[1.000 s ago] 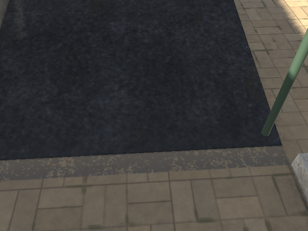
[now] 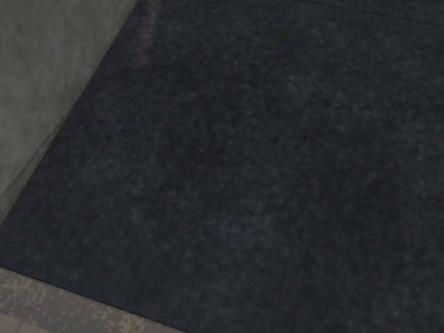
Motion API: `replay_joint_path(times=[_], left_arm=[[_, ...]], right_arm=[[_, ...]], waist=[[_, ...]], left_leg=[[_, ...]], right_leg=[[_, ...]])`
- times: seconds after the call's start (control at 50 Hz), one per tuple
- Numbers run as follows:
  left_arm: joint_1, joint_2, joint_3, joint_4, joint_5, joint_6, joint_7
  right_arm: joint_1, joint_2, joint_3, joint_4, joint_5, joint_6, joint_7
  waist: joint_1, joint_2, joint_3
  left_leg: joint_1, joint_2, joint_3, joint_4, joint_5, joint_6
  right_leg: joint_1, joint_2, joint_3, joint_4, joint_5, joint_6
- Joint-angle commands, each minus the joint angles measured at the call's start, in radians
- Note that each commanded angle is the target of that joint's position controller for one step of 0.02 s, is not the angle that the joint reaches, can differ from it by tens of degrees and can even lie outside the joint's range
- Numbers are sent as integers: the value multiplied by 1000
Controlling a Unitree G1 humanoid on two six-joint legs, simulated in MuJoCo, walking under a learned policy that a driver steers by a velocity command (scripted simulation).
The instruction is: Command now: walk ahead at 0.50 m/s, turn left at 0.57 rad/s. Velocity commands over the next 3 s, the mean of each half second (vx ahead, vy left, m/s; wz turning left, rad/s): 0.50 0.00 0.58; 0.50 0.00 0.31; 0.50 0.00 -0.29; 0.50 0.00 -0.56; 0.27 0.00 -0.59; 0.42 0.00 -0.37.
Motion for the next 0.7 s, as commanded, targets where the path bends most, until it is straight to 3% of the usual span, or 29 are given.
replay_joint_path(times=[0.02,0.06,0.1,0.16,0.24,0.3,0.32,0.34,0.36,0.38,0.4,0.42,0.46,0.48,0.52,0.54,0.6,0.7], left_arm=[[13,115,35,-88,23,-2,3],[-12,90,31,-108,35,15,7],[-95,78,25,-140,38,20,11],[-204,52,13,-170,28,16,5],[-300,73,12,-213,10,5,-11],[-270,113,25,-218,11,-11,-21],[-209,125,33,-204,13,-17,-19],[-106,152,48,-179,22,-21,-13],[43,216,66,-163,45,-25,-6],[187,283,89,-123,46,-8,-4],[180,215,77,-120,24,1,-6],[116,139,55,-147,23,8,-2],[18,87,34,-147,31,23,1],[1,73,28,-141,37,24,2],[-7,83,32,-131,33,21,0],[-5,99,37,-127,32,18,0],[15,134,46,-111,34,16,4],[55,181,54,-82,10,31,2]], right_arm=[[2,-92,-17,-78,0,-19,-11],[26,-129,-25,-77,0,-23,-23],[60,-154,-32,-74,3,-20,-36],[105,-152,-32,-70,9,-8,-46],[163,-150,-30,-54,15,4,-49],[158,-156,-31,-57,13,13,-57],[138,-151,-29,-63,12,16,-58],[118,-125,-20,-76,8,14,-58],[126,-67,2,-101,-6,7,-50],[249,-2,27,-118,15,-3,-44],[246,-85,16,-108,36,-3,-46],[133,-168,-7,-117,28,4,-49],[58,-151,-10,-140,5,15,-46],[63,-127,-12,-142,8,21,-39],[78,-73,-1,-145,17,34,-32],[62,-63,3,-158,15,40,-30],[19,-56,10,-179,6,44,-31],[-115,-41,30,-201,4,31,-11]], waist=[[31,3,-109],[35,13,-88],[12,33,-65],[-36,80,-58],[-76,108,-50],[-45,138,-62],[-8,156,-80],[45,155,-141],[97,61,-282],[83,-247,-461],[86,-249,-419],[109,-113,-255],[63,-64,-103],[37,-97,-74],[20,-116,-52],[18,-111,-43],[20,-88,-49],[52,-82,-17]], left_leg=[[225,273,-381,-277,242,204],[155,252,-324,-294,326,206],[123,220,-281,-295,336,185],[112,173,-253,-270,231,132],[194,215,-349,-216,131,109],[265,248,-435,-138,139,87],[263,236,-442,-95,191,73],[231,186,-415,9,277,42],[77,122,-356,270,202,-1],[-254,-6,-231,597,-292,-71],[-404,58,-228,764,-407,-80],[-451,102,-210,814,-323,-85],[-393,172,-161,753,-204,-101],[-347,194,-148,724,-180,-104],[-307,202,-108,691,-150,-113],[-314,208,-103,659,-129,-122],[-313,222,-100,536,-41,-144],[-192,194,-35,233,73,-134]], right_leg=[[-211,-72,57,-96,65,16],[-202,-63,32,-192,119,48],[-213,-40,16,-340,231,72],[-159,13,9,-575,407,72],[-137,48,26,-721,417,58],[-67,63,37,-781,320,24],[18,71,23,-812,308,4],[184,56,23,-838,326,-29],[489,-104,163,-789,335,-114],[864,-350,559,-841,198,-280],[828,-412,738,-933,-77,-285],[684,-351,600,-964,-113,-228],[431,-260,353,-995,104,-182],[354,-216,264,-1020,144,-163],[274,-188,149,-1068,193,-166],[259,-193,114,-1087,218,-179],[267,-210,46,-1111,270,-203],[273,-188,-65,-1102,260,-172]])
